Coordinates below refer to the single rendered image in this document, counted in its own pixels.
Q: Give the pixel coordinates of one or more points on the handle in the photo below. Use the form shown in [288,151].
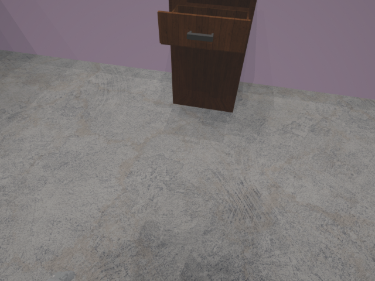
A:
[199,36]

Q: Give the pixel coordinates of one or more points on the drawer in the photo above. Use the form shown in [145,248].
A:
[230,28]

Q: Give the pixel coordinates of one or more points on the cabinet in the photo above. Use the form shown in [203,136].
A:
[208,78]

